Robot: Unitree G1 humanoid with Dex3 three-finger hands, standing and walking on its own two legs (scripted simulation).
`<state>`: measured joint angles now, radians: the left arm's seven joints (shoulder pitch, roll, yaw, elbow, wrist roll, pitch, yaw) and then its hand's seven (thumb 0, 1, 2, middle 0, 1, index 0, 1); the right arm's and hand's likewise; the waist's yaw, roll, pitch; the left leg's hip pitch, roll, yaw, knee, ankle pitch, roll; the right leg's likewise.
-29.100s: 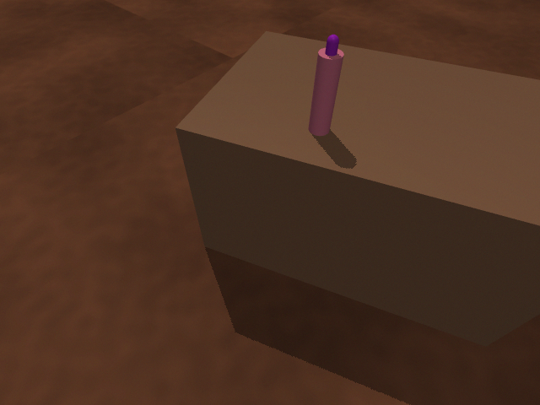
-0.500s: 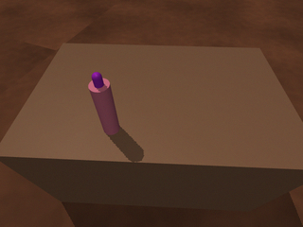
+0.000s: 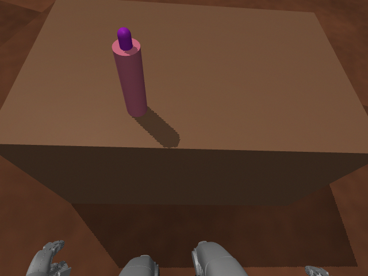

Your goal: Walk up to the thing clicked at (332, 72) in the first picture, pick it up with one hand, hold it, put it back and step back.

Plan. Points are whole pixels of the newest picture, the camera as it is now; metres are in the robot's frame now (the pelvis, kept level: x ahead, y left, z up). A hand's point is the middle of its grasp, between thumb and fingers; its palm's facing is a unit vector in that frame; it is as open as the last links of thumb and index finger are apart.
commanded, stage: step back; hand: left
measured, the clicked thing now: (131, 76) +0.57 +0.13 +0.02
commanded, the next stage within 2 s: none
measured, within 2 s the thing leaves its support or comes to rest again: neither
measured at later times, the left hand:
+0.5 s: hand out of the picture +0.01 +0.27 -0.15, palm faces +0.01 -0.92 -0.38, open 7.4 cm
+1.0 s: hand out of the picture -0.21 +0.24 -0.14, palm faces -0.05 -0.92 -0.40, open 7.4 cm
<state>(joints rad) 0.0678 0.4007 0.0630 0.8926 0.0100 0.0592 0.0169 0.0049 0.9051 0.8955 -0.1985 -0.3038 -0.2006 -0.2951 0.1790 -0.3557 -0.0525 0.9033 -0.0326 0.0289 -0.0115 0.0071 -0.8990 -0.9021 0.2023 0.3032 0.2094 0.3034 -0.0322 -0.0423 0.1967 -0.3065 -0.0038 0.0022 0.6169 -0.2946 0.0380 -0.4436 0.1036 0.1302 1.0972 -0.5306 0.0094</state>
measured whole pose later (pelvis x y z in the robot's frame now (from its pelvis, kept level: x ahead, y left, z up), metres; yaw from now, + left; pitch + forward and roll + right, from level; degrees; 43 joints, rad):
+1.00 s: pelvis -0.28 -0.03 +0.00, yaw -4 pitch -3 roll +1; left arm 0.24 0.36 0.07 0.86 0.04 0.05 -0.02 0.01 0.90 0.90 -0.20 -0.30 -0.20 -0.30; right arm 0.13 -0.41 -0.06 0.84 -0.01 0.07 -0.02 0.01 -0.90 -0.90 0.20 0.30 0.21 0.30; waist 0.03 0.02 0.14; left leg -0.53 -0.07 -0.13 0.99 -0.46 -0.01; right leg -0.26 0.00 0.04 0.67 -0.37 -0.02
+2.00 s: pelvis -0.55 -0.05 +0.00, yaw +1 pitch -3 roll +2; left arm 0.23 0.40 0.06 0.97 0.02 0.02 -0.01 0.01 0.90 0.90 -0.20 -0.30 -0.20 -0.30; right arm 0.21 -0.34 -0.04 0.99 -0.04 0.00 0.02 0.01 -0.90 -0.90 0.20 0.30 0.21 0.30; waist 0.02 -0.03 0.06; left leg -0.23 -0.03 -0.02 0.56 -0.29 0.01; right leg -0.31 -0.03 0.01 0.75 -0.47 -0.02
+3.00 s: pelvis -0.53 -0.04 +0.02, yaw +3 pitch -3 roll +0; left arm 0.07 0.34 0.01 1.13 0.01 -0.01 -0.01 0.01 0.90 0.90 -0.20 -0.30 -0.20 -0.30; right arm 0.05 -0.34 -0.01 1.10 -0.01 -0.01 0.01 0.01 -0.90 -0.90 0.20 0.30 0.21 0.30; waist 0.00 0.00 0.07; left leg -0.12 0.01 -0.02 0.36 -0.18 -0.01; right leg -0.08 -0.02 -0.02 0.34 -0.21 0.02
